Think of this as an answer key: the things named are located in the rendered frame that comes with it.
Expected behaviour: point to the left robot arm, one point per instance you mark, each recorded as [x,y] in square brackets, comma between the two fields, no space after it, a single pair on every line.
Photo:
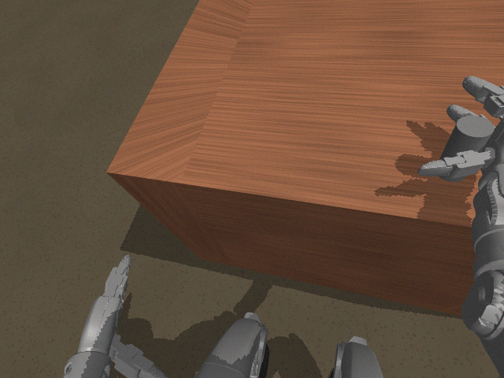
[90,364]

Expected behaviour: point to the can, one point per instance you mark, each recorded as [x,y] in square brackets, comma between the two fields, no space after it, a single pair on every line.
[470,133]

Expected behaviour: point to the left robot hand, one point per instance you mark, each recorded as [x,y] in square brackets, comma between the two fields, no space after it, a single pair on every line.
[100,330]

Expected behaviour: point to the right robot arm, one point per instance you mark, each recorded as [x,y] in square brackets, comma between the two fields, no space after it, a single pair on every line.
[483,308]

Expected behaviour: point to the right robot hand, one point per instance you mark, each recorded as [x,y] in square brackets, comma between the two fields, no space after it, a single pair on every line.
[469,162]

